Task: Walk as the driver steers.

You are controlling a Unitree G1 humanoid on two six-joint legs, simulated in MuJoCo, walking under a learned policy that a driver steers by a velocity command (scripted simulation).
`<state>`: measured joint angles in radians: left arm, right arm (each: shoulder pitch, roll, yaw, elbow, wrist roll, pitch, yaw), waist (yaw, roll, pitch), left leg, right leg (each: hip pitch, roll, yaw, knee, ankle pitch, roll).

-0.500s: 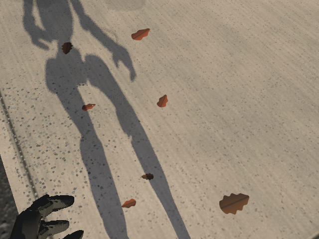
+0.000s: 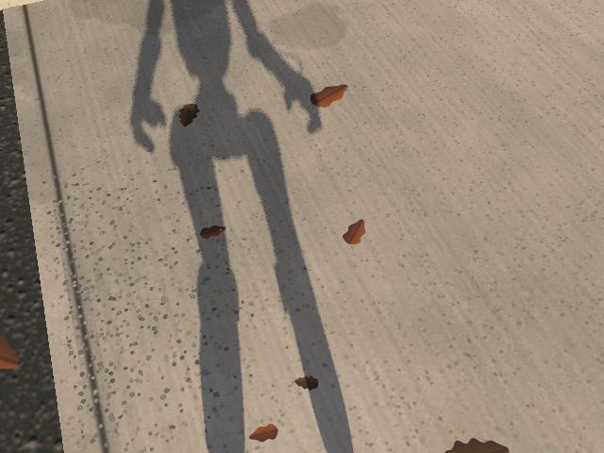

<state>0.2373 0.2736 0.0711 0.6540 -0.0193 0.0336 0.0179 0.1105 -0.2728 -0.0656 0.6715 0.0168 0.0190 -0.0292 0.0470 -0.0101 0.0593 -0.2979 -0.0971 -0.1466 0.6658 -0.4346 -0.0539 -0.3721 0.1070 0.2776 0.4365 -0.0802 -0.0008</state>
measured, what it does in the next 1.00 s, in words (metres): steps on the spot, turning right: left foot, then right foot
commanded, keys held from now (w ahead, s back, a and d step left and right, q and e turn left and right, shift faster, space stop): e+shift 0.50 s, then q+shift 0.22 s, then w+q+shift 0.28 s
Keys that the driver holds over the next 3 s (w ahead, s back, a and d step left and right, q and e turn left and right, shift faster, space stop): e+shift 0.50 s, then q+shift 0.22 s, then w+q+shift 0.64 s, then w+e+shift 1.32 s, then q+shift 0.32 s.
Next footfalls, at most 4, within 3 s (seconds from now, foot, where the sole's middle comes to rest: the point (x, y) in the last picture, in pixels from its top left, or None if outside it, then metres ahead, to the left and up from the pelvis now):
0.06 left None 0.03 0.12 -0.78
0.52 right None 0.01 -0.16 -0.78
1.24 left None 0.37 0.09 -0.78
1.72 right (321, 276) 0.88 0.05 -0.78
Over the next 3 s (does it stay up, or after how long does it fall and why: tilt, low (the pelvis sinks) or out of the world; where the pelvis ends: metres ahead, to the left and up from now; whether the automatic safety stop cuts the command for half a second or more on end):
stays up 1.60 -0.27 -0.02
